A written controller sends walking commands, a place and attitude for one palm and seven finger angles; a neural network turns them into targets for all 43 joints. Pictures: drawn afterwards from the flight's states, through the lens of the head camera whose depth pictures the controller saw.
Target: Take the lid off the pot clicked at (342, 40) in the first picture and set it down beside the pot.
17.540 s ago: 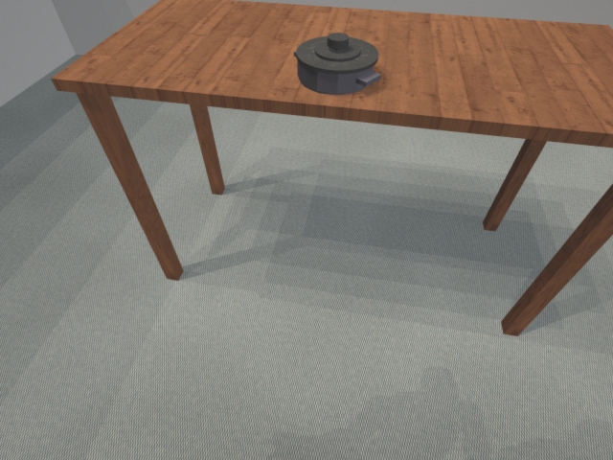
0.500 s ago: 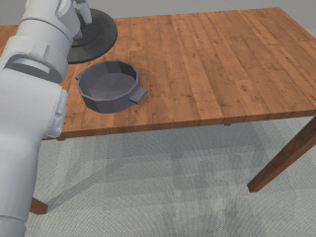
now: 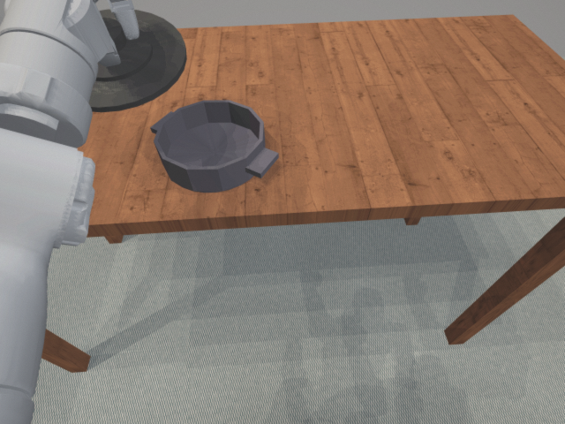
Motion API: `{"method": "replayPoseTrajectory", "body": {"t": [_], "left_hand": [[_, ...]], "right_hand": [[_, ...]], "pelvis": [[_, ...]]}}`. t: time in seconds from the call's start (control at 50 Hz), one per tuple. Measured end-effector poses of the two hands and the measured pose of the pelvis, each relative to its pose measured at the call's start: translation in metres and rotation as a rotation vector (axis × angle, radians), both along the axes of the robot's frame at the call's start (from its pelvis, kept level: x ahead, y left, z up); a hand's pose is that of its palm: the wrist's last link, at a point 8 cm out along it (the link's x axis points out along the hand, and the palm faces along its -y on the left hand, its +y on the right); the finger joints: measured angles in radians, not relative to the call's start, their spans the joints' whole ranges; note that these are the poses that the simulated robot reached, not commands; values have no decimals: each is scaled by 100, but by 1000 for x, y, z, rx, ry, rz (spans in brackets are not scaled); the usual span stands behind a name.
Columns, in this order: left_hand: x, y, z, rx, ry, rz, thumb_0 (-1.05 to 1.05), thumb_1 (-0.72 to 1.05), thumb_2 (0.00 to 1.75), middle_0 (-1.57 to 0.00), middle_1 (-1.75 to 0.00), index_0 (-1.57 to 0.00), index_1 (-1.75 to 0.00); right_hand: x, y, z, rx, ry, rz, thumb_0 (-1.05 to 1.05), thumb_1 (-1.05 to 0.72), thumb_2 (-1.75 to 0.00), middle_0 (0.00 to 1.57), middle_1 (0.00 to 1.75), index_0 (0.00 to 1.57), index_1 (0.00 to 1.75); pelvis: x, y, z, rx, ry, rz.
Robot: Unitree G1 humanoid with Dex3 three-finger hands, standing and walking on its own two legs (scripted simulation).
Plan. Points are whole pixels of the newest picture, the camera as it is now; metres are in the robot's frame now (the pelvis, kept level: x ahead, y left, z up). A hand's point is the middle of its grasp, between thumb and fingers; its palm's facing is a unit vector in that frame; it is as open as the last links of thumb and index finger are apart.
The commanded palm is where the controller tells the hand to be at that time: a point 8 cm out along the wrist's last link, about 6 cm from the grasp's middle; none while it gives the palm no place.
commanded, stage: move the lid sideways beside the pot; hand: left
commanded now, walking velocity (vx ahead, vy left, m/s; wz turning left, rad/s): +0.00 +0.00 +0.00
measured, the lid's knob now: (104, 36) +0.53 +0.18 +0.28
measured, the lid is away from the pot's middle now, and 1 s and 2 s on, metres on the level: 0.10 0.23 0.22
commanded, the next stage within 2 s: lower the lid onto the table in 1.26 s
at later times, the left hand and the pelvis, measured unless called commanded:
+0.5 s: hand (38, 32) +0.50 +0.24 +0.30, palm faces -0.20 -0.13 -0.97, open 7.3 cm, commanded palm +0.49 +0.24 +0.37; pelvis +0.01 +0.00 +0.00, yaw -1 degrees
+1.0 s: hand out of the picture +0.47 +0.29 +0.30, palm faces -0.21 -0.14 -0.97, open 7.3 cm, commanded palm +0.49 +0.29 +0.37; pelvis +0.00 +0.00 +0.00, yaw +0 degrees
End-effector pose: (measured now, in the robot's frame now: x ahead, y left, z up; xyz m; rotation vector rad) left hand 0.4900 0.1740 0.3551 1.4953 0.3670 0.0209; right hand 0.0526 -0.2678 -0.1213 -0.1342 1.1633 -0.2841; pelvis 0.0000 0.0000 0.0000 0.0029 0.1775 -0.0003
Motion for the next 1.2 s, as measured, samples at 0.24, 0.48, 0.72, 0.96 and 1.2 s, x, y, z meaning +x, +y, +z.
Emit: {"method": "replayPoseTrajectory", "body": {"t": [0.24,0.48,0.72,0.96,1.2], "left_hand": [[6,31,0,-24,5,50,3,25,69,-63,-101,-70,-100],[3,63,1,-18,1,102,2,25,69,-63,-102,-70,-100],[-9,92,1,-20,3,152,3,25,69,-63,-102,-70,-100],[-21,113,1,-11,14,194,2,25,69,-63,-102,-70,-100],[-18,130,-5,-23,36,224,2,25,69,-63,-102,-70,-100]], "right_hand": [[-26,0,1,-19,53,-45,1,-90,-90,20,30,20,30],[-25,-1,2,-21,72,-51,1,-90,-90,20,30,20,30],[1,0,3,-18,28,-21,1,-90,-90,20,30,20,30],[5,2,3,-19,27,-1,1,-90,-90,20,30,20,30],[-12,1,2,-35,74,-29,1,-90,-90,20,30,20,30]], "pelvis": [[1,3,0,-5,14,-11],[6,4,-1,-10,18,-8],[5,4,-1,-13,11,-3],[1,5,-1,-16,5,5],[3,6,-1,-18,13,-1]]}}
